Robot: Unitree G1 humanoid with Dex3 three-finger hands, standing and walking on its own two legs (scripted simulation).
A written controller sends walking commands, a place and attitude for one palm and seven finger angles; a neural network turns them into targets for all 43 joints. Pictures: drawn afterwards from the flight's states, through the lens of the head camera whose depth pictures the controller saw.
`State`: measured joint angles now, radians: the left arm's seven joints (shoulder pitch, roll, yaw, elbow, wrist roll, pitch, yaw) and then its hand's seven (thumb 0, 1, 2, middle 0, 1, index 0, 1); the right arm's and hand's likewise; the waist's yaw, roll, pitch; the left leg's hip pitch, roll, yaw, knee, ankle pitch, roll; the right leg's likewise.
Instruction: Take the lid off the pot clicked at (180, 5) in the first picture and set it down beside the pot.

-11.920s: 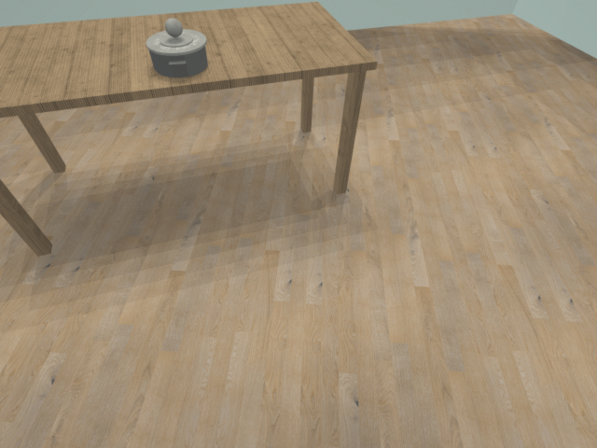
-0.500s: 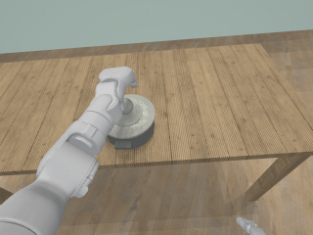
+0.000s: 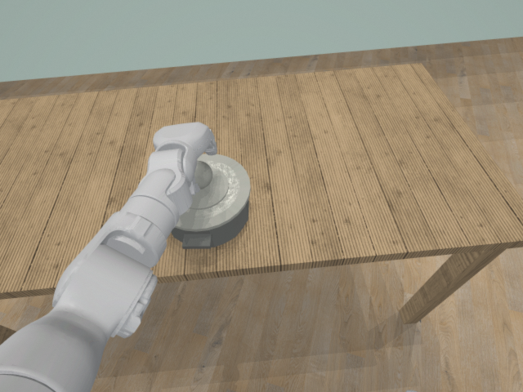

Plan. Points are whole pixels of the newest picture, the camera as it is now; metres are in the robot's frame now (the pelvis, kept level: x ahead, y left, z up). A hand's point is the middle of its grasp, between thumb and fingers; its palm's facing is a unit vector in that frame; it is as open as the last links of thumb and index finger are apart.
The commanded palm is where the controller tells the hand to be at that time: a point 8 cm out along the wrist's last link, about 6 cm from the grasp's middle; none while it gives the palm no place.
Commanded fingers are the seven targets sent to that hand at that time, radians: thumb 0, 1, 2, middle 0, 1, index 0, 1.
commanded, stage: lower the open fingers around the knob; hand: left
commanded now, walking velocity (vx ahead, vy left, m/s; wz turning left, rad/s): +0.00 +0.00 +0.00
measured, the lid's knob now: (198, 175) +0.50 +0.10 +0.02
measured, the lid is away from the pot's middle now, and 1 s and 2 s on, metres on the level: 0.00 0.00 0.01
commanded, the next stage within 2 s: close the fingers and squeeze the knob in 0.66 s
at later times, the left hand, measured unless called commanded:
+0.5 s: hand (200, 180) +0.46 +0.09 +0.05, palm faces -0.36 -0.05 -0.93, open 10.7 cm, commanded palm +0.47 +0.10 +0.10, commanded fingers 0.00 -0.35 1.41 -0.79 -0.08 -0.79 -0.08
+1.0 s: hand (197, 182) +0.46 +0.10 +0.04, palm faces -0.37 -0.07 -0.93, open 10.5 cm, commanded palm +0.47 +0.10 +0.10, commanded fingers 0.00 -0.06 1.04 -0.54 -0.77 -0.54 -0.77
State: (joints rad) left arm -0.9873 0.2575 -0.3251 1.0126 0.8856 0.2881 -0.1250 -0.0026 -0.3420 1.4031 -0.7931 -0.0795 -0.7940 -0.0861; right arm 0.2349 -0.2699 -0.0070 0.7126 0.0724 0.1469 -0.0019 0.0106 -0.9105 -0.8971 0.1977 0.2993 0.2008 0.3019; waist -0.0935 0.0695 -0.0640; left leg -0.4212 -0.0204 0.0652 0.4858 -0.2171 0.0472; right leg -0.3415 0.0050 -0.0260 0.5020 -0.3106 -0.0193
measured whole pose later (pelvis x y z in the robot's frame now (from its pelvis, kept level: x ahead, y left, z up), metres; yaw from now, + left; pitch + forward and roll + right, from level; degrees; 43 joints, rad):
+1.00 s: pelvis +0.00 +0.00 +0.00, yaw -1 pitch +11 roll +0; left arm -0.96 0.26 -0.29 1.09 0.89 0.25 -0.06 0.00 -0.17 1.12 -0.61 -0.48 -0.61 -0.49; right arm 0.25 -0.26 -0.02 0.73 0.07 0.13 -0.01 0.01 -0.91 -0.90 0.20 0.30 0.20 0.30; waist -0.12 0.06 -0.08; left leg -0.48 0.00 0.07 0.53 -0.24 0.04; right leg -0.40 0.02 -0.02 0.53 -0.32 -0.02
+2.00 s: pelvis +0.00 +0.00 +0.00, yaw +0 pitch +10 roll +0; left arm -0.94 0.25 -0.32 1.06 0.89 0.25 -0.05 0.00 0.21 0.77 -0.59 -0.94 -0.58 -0.95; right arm 0.25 -0.27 -0.03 0.73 0.07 0.13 0.00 0.01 -0.91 -0.90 0.20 0.30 0.20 0.30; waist -0.10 0.07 -0.08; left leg -0.47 -0.01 0.07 0.52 -0.23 0.05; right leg -0.39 0.01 -0.02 0.53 -0.32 -0.02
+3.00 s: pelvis +0.00 +0.00 +0.00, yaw +0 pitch +9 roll +0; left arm -0.98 0.26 -0.30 1.04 0.87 0.28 -0.10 0.01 0.23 0.76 -0.58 -0.93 -0.58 -0.93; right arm 0.25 -0.26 -0.01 0.74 0.07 0.09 -0.01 0.01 -0.91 -0.90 0.20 0.30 0.20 0.30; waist -0.11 0.08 -0.07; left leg -0.43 -0.02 0.07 0.49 -0.22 0.05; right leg -0.34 0.01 -0.02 0.50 -0.31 -0.02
